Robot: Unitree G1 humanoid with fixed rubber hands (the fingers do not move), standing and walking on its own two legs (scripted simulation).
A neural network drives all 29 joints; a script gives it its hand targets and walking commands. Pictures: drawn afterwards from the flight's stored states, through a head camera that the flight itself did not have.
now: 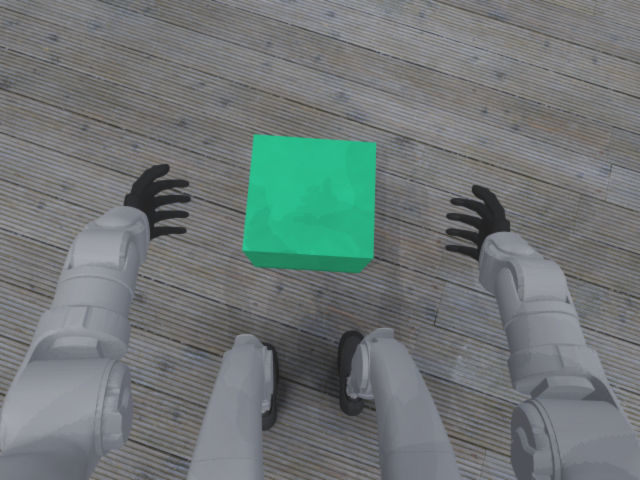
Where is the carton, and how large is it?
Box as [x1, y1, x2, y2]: [242, 134, 375, 272]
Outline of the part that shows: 254,134 242,247 244,253 255,266 359,272 373,257 375,143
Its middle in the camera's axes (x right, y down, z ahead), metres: -0.02 -0.08 +0.97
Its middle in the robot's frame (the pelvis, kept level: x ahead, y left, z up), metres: +0.57 +0.00 -0.55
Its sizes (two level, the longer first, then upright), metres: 0.281 0.271 0.228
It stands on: the floor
